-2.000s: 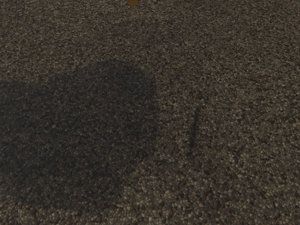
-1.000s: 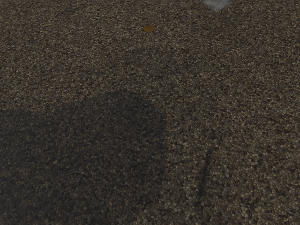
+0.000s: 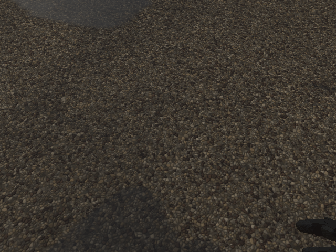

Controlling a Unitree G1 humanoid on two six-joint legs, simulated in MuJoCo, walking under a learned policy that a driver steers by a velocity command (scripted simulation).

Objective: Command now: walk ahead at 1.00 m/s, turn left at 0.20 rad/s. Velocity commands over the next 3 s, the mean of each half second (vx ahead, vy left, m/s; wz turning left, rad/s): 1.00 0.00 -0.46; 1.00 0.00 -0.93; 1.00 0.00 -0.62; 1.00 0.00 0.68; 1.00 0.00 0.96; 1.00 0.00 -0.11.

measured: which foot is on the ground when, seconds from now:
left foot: up 0.00-0.12, down 0.14-0.58, up 0.60-0.98, down 1.00-1.00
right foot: down 0.00-0.14, up 0.16-0.56, down 0.58-0.98, up 1.00-1.00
